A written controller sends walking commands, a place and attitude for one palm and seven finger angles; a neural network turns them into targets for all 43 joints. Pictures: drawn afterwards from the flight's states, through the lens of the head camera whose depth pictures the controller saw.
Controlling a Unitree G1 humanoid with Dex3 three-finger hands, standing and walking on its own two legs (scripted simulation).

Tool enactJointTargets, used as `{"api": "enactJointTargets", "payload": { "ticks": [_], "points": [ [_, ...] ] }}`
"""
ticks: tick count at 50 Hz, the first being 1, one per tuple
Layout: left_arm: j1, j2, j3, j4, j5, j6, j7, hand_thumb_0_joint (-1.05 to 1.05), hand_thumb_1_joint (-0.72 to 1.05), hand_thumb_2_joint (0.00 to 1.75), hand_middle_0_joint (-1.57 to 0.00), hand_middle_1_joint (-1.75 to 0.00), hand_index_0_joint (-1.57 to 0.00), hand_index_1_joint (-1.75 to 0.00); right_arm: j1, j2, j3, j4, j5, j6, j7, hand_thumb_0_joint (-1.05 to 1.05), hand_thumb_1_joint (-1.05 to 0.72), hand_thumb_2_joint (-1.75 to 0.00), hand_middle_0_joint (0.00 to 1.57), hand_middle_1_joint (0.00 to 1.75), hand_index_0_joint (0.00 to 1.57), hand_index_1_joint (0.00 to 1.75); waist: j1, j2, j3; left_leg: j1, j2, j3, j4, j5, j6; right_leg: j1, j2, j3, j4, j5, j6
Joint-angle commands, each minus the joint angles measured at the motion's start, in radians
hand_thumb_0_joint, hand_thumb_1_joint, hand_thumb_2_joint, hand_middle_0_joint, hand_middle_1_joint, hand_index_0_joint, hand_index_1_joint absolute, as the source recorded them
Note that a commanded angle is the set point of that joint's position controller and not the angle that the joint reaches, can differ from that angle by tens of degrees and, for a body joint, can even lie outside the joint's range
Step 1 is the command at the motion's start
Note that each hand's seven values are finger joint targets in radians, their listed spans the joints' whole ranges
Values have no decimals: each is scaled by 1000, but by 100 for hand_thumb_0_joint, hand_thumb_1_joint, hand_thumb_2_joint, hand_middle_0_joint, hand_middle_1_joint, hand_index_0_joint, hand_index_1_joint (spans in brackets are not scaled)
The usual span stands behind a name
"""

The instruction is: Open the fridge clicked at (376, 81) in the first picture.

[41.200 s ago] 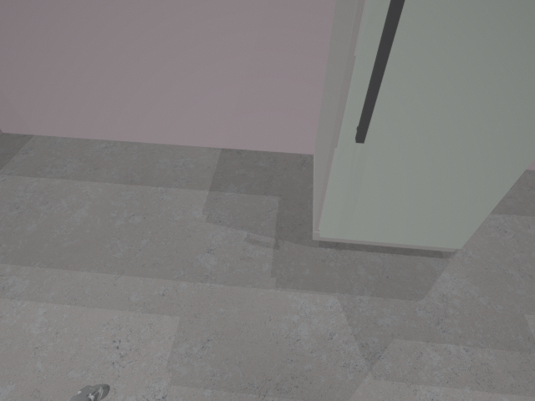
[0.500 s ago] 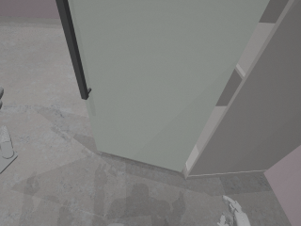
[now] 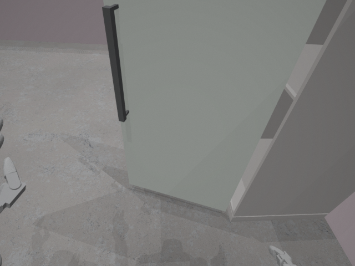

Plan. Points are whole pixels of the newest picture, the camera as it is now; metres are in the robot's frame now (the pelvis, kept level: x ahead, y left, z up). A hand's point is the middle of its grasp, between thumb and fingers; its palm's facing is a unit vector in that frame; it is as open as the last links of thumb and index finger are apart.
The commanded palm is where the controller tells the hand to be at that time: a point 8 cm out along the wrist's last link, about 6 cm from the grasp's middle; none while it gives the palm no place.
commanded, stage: stop stepping back and stand still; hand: left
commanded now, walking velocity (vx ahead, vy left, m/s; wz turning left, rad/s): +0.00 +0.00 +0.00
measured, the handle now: (119, 71) +0.70 +0.27 +0.10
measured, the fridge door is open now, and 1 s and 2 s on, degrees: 71 71 71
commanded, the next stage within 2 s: let the arm hang, fingers relaxed in 0.68 s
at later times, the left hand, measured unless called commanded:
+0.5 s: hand (39, 160) +0.25 +0.30 +0.14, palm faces +0.42 -0.81 -0.42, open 7.4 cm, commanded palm +0.18 +0.32 +0.18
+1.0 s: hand out of the picture +0.15 +0.24 -0.11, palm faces +0.00 -0.95 -0.31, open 7.4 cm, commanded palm none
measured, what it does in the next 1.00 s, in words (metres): steps on the spot: right foot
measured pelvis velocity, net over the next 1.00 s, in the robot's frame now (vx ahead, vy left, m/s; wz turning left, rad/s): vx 0.02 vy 0.03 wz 0.03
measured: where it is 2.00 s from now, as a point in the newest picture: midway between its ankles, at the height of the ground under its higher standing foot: outside the picture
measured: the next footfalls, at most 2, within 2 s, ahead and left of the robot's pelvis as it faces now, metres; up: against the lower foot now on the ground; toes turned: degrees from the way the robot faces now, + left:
right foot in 0.20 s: +0.07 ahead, -0.10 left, +0.00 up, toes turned +0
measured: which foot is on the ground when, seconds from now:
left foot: down 0.00-1.00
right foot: down 0.00-0.04, up 0.06-0.18, down 0.20-1.00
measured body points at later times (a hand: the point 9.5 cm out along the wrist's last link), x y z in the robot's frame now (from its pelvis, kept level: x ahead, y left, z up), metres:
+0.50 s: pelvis +0.04 +0.02 +0.01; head +0.06 +0.04 +0.46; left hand +0.23 +0.34 +0.17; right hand +0.21 -0.21 -0.07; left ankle +0.02 +0.10 -0.73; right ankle +0.03 -0.10 -0.73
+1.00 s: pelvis +0.02 +0.03 +0.00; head +0.03 +0.02 +0.45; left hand +0.15 +0.29 -0.09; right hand +0.16 -0.23 -0.12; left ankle +0.02 +0.10 -0.73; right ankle +0.03 -0.10 -0.73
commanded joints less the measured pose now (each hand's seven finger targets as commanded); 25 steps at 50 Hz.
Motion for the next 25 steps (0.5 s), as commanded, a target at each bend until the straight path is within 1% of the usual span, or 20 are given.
{"api": "enactJointTargets", "payload": {
  "ticks": [1, 2, 3, 4, 5, 6, 7, 8, 9, 10, 11, 12, 13, 14, 15, 17, 18, 20, 23, 25],
  "points": [
    [-245, 184, 25, -352, 11, -83, 25, 0, 90, 90, -20, -30, -20, -30, -132, -146, -38, -184, -10, -95, -31, 0, -90, -90, 20, 30, 20, 30, -47, 350, 81, 172, 225, -391, -506, -51, 59, -262, 11, 35, 192, -220, 2],
    [-255, 211, 39, -407, 22, -91, 31, 0, 90, 90, -20, -30, -20, -30, -142, -112, -33, -194, -10, -114, -27, 0, -90, -90, 20, 30, 20, 30, -31, 346, 63, 116, 290, -457, -546, -49, 127, -231, 29, 53, 348, -205, 18],
    [-239, 246, 81, -415, 24, -98, 30, 0, 90, 90, -20, -30, -20, -30, -139, -98, -35, -183, -8, -130, -23, 0, -90, -90, 20, 30, 20, 30, -23, 244, 57, 58, 277, -417, -557, -54, 142, -169, 15, 73, 360, -176, 25],
    [-196, 257, 106, -417, 24, -92, 27, 0, 90, 90, -20, -30, -20, -30, -141, -100, -30, -173, -17, -139, -16, 0, -90, -90, 20, 30, 20, 30, -22, 272, 62, -28, 269, -417, -569, -144, 131, -97, -11, 81, 290, -171, 28],
    [-166, 299, 154, -458, 26, -89, 31, 0, 90, 90, -20, -30, -20, -30, -130, -100, -30, -180, -17, -148, -12, 0, -90, -90, 20, 30, 20, 30, -13, 290, 68, -53, 248, -363, -555, -127, 123, -36, -10, 70, 203, -154, 32],
    [-110, 260, 138, -447, 32, -90, 31, 0, 90, 90, -20, -30, -20, -30, -128, -94, -22, -175, -17, -152, -8, 0, -90, -90, 20, 30, 20, 30, -13, 300, 74, -77, 223, -296, -516, -60, 107, 39, -11, 52, 78, -118, 32],
    [-63, 250, 137, -430, 33, -93, 30, 0, 90, 90, -20, -30, -20, -30, -132, -97, -17, -175, -14, -151, -4, 0, -90, -90, 20, 30, 20, 30, -6, 282, 60, -107, 190, -236, -450, -26, 84, 137, -1, 36, -43, -58, 34],
    [-18, 251, 153, -387, 32, -93, 28, 0, 90, 90, -20, -30, -20, -30, -121, -102, -21, -173, -12, -148, 0, 0, -90, -90, 20, 30, 20, 30, -9, 222, 38, -111, 149, -183, -385, 34, 61, 198, 1, 45, -133, 1, 33],
    [-1, 234, 145, -354, 29, -97, 23, 0, 90, 90, -20, -30, -20, -30, -119, -105, -26, -174, -11, -142, 4, 0, -90, -90, 20, 30, 20, 30, -19, 160, 30, -117, 109, -143, -324, 70, 38, 221, -18, 88, -188, 37, 23],
    [46, 228, 153, -276, 24, -95, 19, 0, 90, 90, -20, -30, -20, -30, -105, -107, -32, -170, -12, -135, 5, 0, -90, -90, 20, 30, 20, 30, -28, 65, 13, -101, 73, -120, -254, 120, 16, 210, -66, 165, -225, 95, -4],
    [-3, 222, 146, -265, 14, -95, 15, 0, 90, 90, -20, -30, -20, -30, -110, -105, -33, -182, -9, -128, 4, 0, -90, -90, 20, 30, 20, 30, -46, 9, 5, -104, 45, -78, -205, 112, -3, 186, -132, 261, -238, 104, -42],
    [-11, 216, 148, -225, 6, -90, 12, 0, 90, 90, -20, -30, -20, -30, -96, -107, -41, -170, -4, -124, 5, 0, -90, -90, 20, 30, 20, 30, -48, -51, -6, -64, 21, -58, -159, 69, -14, 110, -178, 338, -273, 11, -70],
    [1, 193, 130, -199, -1, -81, 10, 0, 90, 90, -20, -30, -20, -30, -92, -113, -52, -168, 1, -114, 3, 0, -90, -90, 20, 30, 20, 30, -45, -108, 2, -40, 17, -55, -125, 97, -18, 83, -211, 378, -295, -10, -98],
    [7, 187, 124, -176, -5, -75, 10, 0, 90, 90, -20, -30, -20, -30, -99, -110, -48, -170, 4, -104, 1, 0, -90, -90, 20, 30, 20, 30, -44, -97, 14, -13, 22, -49, -143, 124, -19, 61, -221, 364, -298, 8, -105],
    [2, 171, 108, -153, -6, -72, 8, 0, 90, 90, -20, -30, -20, -30, -109, -114, -43, -171, 3, -101, -2, 0, -90, -90, 20, 30, 20, 30, -47, -57, 12, 14, 35, -50, -214, 176, -16, 75, -199, 307, -256, 90, -93],
    [-14, 182, 101, -160, -3, -74, 7, 0, 90, 90, -20, -30, -20, -30, -124, -122, -35, -170, 1, -98, -12, 0, -90, -90, 20, 30, 20, 30, -38, -11, -13, 90, 70, -78, -325, 312, -3, 89, -105, 184, -173, 189, -24],
    [-14, 187, 101, -162, -3, -74, 7, 0, 90, 90, -20, -30, -20, -30, -129, -127, -34, -172, 1, -95, -16, 0, -90, -90, 20, 30, 20, 30, -31, 19, -27, 108, 101, -120, -354, 386, 6, 99, -66, 140, -138, 217, 1],
    [-63, 197, 89, -223, 5, -75, 7, 0, 90, 90, -20, -30, -20, -30, -156, -123, -26, -183, 2, -93, -25, 0, -90, -90, 20, 30, 20, 30, -26, 110, -52, 156, 136, -164, -357, 580, 5, 107, -37, 79, -77, 300, 20],
    [-45, 201, 79, -305, 10, -76, 7, 0, 90, 90, -20, -30, -20, -30, -137, -118, -28, -195, -2, -87, -21, 0, -90, -90, 20, 30, 20, 30, -23, 108, -94, 194, 130, -135, -305, 770, -18, 143, -31, 58, -69, 393, 16],
    [-39, 252, 118, -400, 11, -86, 11, 0, 90, 90, -20, -30, -20, -30, -138, -120, -30, -205, -5, -89, -19, 0, -90, -90, 20, 30, 20, 30, -21, 171, -125, 201, 118, -116, -288, 826, -34, 171, -36, 54, -49, 438, 5]
  ]
}}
